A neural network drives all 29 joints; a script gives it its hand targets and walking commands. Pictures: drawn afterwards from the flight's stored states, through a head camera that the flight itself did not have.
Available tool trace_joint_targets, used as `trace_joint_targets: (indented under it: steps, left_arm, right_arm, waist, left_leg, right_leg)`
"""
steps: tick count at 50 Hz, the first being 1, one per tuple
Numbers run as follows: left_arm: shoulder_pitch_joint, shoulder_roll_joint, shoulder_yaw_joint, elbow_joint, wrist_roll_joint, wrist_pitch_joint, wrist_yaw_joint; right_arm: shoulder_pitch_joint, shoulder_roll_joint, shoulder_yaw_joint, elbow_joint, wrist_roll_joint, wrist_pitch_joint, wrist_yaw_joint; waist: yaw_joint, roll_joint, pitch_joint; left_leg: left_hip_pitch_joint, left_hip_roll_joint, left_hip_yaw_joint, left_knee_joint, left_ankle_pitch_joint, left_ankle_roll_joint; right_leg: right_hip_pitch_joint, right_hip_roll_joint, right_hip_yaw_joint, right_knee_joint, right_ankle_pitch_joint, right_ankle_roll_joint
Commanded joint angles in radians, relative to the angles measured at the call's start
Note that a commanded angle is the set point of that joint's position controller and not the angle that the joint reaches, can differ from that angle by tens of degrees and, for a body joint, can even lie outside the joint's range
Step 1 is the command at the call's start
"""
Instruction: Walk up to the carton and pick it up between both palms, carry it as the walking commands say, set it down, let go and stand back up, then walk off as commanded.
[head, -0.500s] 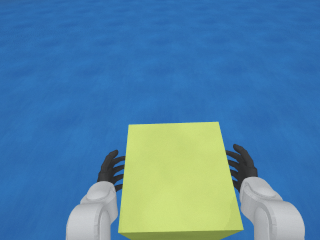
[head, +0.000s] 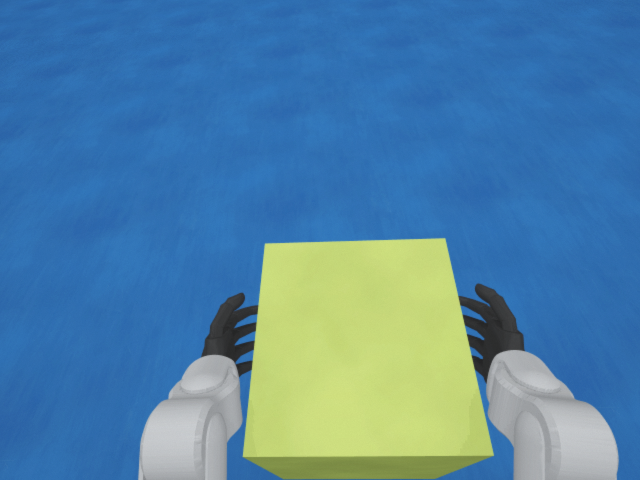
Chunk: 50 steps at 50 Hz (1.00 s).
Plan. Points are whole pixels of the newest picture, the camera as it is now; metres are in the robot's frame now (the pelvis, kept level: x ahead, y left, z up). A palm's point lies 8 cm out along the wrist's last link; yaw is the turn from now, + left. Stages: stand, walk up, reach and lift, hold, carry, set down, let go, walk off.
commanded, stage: carry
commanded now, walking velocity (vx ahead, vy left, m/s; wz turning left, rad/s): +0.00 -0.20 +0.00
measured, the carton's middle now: (356, 370) +0.26 -0.01 +0.01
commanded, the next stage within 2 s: none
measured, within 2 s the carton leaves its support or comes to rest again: neither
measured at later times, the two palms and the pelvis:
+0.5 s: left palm (268, 440) +0.16 +0.08 +0.10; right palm (599, 429) +0.17 -0.21 +0.10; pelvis -0.07 -0.07 +0.00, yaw +1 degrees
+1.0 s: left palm out of the picture +0.13 +0.06 +0.09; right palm (630, 458) +0.15 -0.23 +0.09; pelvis -0.09 -0.09 +0.02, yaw +2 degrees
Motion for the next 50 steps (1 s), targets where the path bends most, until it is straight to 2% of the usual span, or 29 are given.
trace_joint_targets:
  steps: [1, 6, 8, 10, 12, 13, 15, 18, 21, 23, 24, 25, 28, 30, 31, 32, 33, 34, 36, 38, 40, 41, 42, 43, 44, 45, 46, 48, 50]
  left_arm:
    - [-0.385, -0.825, -0.553, -0.194, -0.299, -0.035, -0.128]
    - [-0.315, -0.819, -0.548, -0.157, -0.278, -0.035, -0.127]
    - [-0.277, -0.810, -0.546, -0.110, -0.273, -0.022, -0.120]
    - [-0.248, -0.769, -0.529, -0.056, -0.256, -0.001, -0.112]
    - [-0.296, -0.711, -0.561, -0.084, -0.262, 0.004, -0.106]
    - [-0.330, -0.725, -0.590, -0.110, -0.276, 0.004, -0.108]
    - [-0.456, -0.733, -0.613, -0.179, -0.294, 0.001, -0.112]
    - [-0.527, -0.824, -0.652, -0.201, -0.340, -0.010, -0.127]
    - [-0.379, -0.803, -0.573, -0.075, -0.304, 0.009, -0.124]
    - [-0.325, -0.760, -0.529, -0.034, -0.279, 0.019, -0.124]
    - [-0.280, -0.757, -0.517, -0.002, -0.273, 0.027, -0.127]
    - [-0.256, -0.736, -0.513, 0.004, -0.262, 0.027, -0.127]
    - [-0.372, -0.760, -0.544, -0.080, -0.268, 0.014, -0.113]
    - [-0.457, -0.796, -0.565, -0.143, -0.285, 0.001, -0.118]
    - [-0.452, -0.788, -0.553, -0.137, -0.272, 0.006, -0.116]
    - [-0.460, -0.776, -0.556, -0.150, -0.279, 0.002, -0.123]
    - [-0.454, -0.783, -0.556, -0.171, -0.276, -0.002, -0.119]
    - [-0.442, -0.801, -0.549, -0.155, -0.282, 0.000, -0.128]
    - [-0.412, -0.773, -0.531, -0.122, -0.264, 0.011, -0.116]
    - [-0.350, -0.754, -0.523, -0.074, -0.255, 0.028, -0.108]
    - [-0.410, -0.765, -0.564, -0.125, -0.276, 0.023, -0.105]
    - [-0.390, -0.753, -0.555, -0.101, -0.252, 0.023, -0.097]
    - [-0.401, -0.751, -0.578, -0.120, -0.255, 0.028, -0.098]
    - [-0.396, -0.760, -0.566, -0.106, -0.239, 0.033, -0.101]
    - [-0.392, -0.753, -0.550, -0.057, -0.225, 0.032, -0.104]
    - [-0.350, -0.758, -0.538, -0.014, -0.224, 0.031, -0.102]
    - [-0.421, -0.760, -0.564, -0.019, -0.238, 0.040, -0.106]
    - [-0.514, -0.798, -0.589, -0.117, -0.292, 0.021, -0.130]
    - [-0.516, -0.886, -0.601, -0.170, -0.332, -0.009, -0.136]
  right_arm:
    - [-0.373, 0.880, 0.680, -0.067, 0.295, -0.025, 0.135]
    - [-0.343, 0.837, 0.664, -0.093, 0.291, -0.033, 0.131]
    - [-0.304, 0.791, 0.644, -0.089, 0.276, -0.024, 0.127]
    - [-0.297, 0.762, 0.626, -0.031, 0.265, -0.005, 0.128]
    - [-0.244, 0.715, 0.574, 0.038, 0.231, 0.001, 0.125]
    - [-0.237, 0.726, 0.575, 0.022, 0.228, -0.009, 0.123]
    - [-0.267, 0.756, 0.554, 0.025, 0.219, -0.016, 0.133]
    - [-0.320, 0.843, 0.572, 0.016, 0.225, -0.032, 0.138]
    - [-0.367, 0.801, 0.609, -0.037, 0.246, -0.016, 0.125]
    - [-0.381, 0.758, 0.629, -0.056, 0.248, -0.001, 0.116]
    - [-0.365, 0.751, 0.637, -0.066, 0.242, 0.005, 0.105]
    - [-0.338, 0.730, 0.633, -0.056, 0.239, 0.011, 0.108]
    - [-0.364, 0.777, 0.614, -0.008, 0.265, 0.019, 0.137]
    - [-0.431, 0.838, 0.642, -0.044, 0.297, 0.011, 0.143]
    - [-0.465, 0.854, 0.657, -0.046, 0.323, 0.011, 0.148]
    - [-0.447, 0.840, 0.657, -0.043, 0.312, 0.014, 0.144]
    - [-0.485, 0.842, 0.674, -0.085, 0.337, 0.004, 0.148]
    - [-0.533, 0.842, 0.682, -0.104, 0.331, -0.001, 0.144]
    - [-0.459, 0.824, 0.647, -0.040, 0.299, 0.003, 0.137]
    - [-0.315, 0.799, 0.601, 0.068, 0.250, 0.024, 0.123]
    - [-0.244, 0.800, 0.578, 0.119, 0.241, 0.022, 0.120]
    - [-0.272, 0.791, 0.575, 0.111, 0.257, 0.014, 0.124]
    - [-0.260, 0.775, 0.575, 0.094, 0.263, 0.014, 0.128]
    - [-0.348, 0.762, 0.591, 0.021, 0.279, 0.009, 0.131]
    - [-0.382, 0.753, 0.587, 0.018, 0.271, 0.017, 0.136]
    - [-0.363, 0.743, 0.587, -0.009, 0.270, 0.016, 0.134]
    - [-0.386, 0.734, 0.553, 0.025, 0.264, 0.015, 0.133]
    - [-0.447, 0.847, 0.609, 0.003, 0.286, -0.002, 0.143]
    - [-0.522, 0.890, 0.656, -0.144, 0.317, -0.028, 0.144]
  waist:
    - [0.014, -0.188, -0.201]
    - [0.022, -0.160, -0.308]
    - [0.019, -0.175, -0.296]
    - [0.002, -0.164, -0.281]
    - [-0.004, 0.038, -0.230]
    - [0.003, 0.144, -0.199]
    - [-0.006, 0.258, -0.120]
    - [0.012, 0.140, -0.085]
    - [0.023, -0.067, -0.100]
    - [0.008, -0.105, -0.169]
    - [-0.002, -0.199, -0.153]
    - [0.001, -0.203, -0.138]
    - [0.005, -0.029, -0.167]
    - [0.004, -0.066, -0.116]
    - [0.011, -0.079, -0.160]
    - [0.016, -0.210, -0.120]
    - [0.016, -0.242, -0.157]
    - [0.016, -0.280, -0.134]
    - [0.003, -0.194, -0.140]
    - [-0.008, -0.185, -0.140]
    - [-0.015, -0.093, -0.188]
    - [-0.012, 0.045, -0.196]
    - [-0.018, 0.220, -0.123]
    - [-0.013, 0.284, -0.041]
    - [0.011, 0.201, 0.010]
    - [0.020, 0.114, 0.026]
    - [-0.002, 0.188, 0.009]
    - [-0.005, 0.022, -0.034]
    - [-0.008, -0.011, -0.021]
  left_leg:
    - [-0.121, -0.119, 0.017, 0.334, -0.116, 0.021]
    - [-0.026, -0.125, 0.022, 0.180, -0.058, 0.060]
    - [0.086, -0.132, 0.029, 0.015, -0.003, 0.074]
    - [0.265, -0.109, 0.043, -0.259, 0.178, 0.075]
    - [0.437, 0.031, -0.117, -0.350, 0.333, 0.108]
    - [0.488, 0.175, -0.216, -0.341, 0.608, 0.139]
    - [0.313, 0.210, -0.212, -0.399, 0.469, 0.224]
    - [0.084, 0.068, -0.081, -0.448, -0.014, 0.177]
    - [0.106, -0.008, 0.010, -0.345, 0.016, 0.102]
    - [0.109, -0.048, 0.007, -0.297, 0.098, 0.091]
    - [0.095, -0.054, -0.019, -0.294, 0.103, 0.078]
    - [0.136, -0.055, -0.028, -0.307, 0.093, 0.057]
    - [0.255, -0.043, -0.021, -0.304, 0.048, 0.065]
    - [0.210, -0.079, -0.008, -0.294, 0.003, 0.052]
    - [0.145, -0.127, 0.043, -0.223, -0.174, 0.066]
    - [0.128, -0.179, 0.084, -0.082, -0.221, 0.050]
    - [0.182, -0.206, 0.101, 0.085, -0.167, 0.032]
    - [0.172, -0.198, 0.069, 0.194, -0.089, 0.042]
    - [0.162, -0.175, 0.038, 0.138, -0.048, 0.070]
    - [0.204, -0.188, 0.106, -0.066, -0.017, 0.085]
    - [0.328, -0.191, 0.141, -0.391, 0.044, 0.089]
    - [0.465, -0.119, 0.038, -0.484, 0.023, 0.113]
    - [0.504, 0.038, -0.202, -0.573, -0.226, 0.153]
    - [0.531, 0.193, -0.404, -0.684, -0.411, 0.218]
    - [0.455, 0.240, -0.387, -0.738, -0.464, 0.225]
    - [0.499, 0.201, -0.278, -0.714, -0.281, 0.170]
    - [0.497, 0.210, -0.282, -0.704, -0.278, 0.221]
    - [0.364, 0.157, -0.256, -0.680, -0.062, 0.253]
    - [0.433, 0.098, -0.089, -0.626, 0.126, 0.226]
  right_leg:
    - [0.238, -0.178, 0.084, -0.146, 0.697, -0.157]
    - [0.229, -0.199, 0.115, -0.145, 0.383, -0.189]
    - [0.163, -0.208, 0.143, -0.121, 0.428, -0.192]
    - [0.076, -0.168, 0.109, -0.088, 0.408, -0.133]
    - [-0.107, -0.126, 0.097, -0.008, 0.304, -0.050]
    - [-0.202, -0.076, 0.073, 0.004, 0.054, -0.024]
    - [-0.156, -0.058, 0.097, 0.142, -0.165, -0.022]
    - [-0.002, -0.032, 0.064, 0.101, -0.014, -0.013]
    - [0.138, -0.004, 0.015, -0.148, 0.140, -0.014]
    - [0.223, -0.075, 0.071, -0.154, 0.252, -0.007]
    - [0.202, -0.102, 0.094, -0.157, 0.279, -0.003]
    - [0.129, -0.120, 0.118, -0.174, 0.218, -0.003]
    - [0.024, -0.078, 0.087, -0.201, 0.075, -0.008]
    - [-0.010, -0.098, 0.149, -0.263, -0.078, -0.027]
    - [0.038, -0.094, 0.156, -0.275, -0.318, -0.054]
    - [0.020, -0.150, 0.278, -0.424, -0.556, -0.087]
    - [-0.004, -0.221, 0.368, -0.517, -0.634, -0.124]
    - [-0.064, -0.268, 0.376, -0.606, -0.617, -0.116]
    - [-0.035, -0.262, 0.272, -0.582, -0.492, -0.099]
    - [0.023, -0.126, 0.034, -0.434, -0.226, -0.036]
    - [0.156, -0.036, -0.052, -0.226, -0.102, -0.010]
    - [0.044, -0.005, -0.079, -0.102, -0.030, 0.011]
    - [-0.160, -0.007, -0.054, 0.065, -0.046, 0.001]
    - [-0.411, -0.042, 0.022, 0.292, -0.085, -0.020]
    - [-0.472, -0.068, 0.109, 0.403, -0.045, -0.028]
    - [-0.467, -0.059, 0.112, 0.449, 0.038, -0.038]
    - [-0.476, -0.065, 0.102, 0.395, 0.033, 0.003]
    - [-0.312, -0.054, 0.072, 0.359, 0.062, -0.002]
    - [-0.292, -0.017, -0.003, 0.243, 0.088, -0.002]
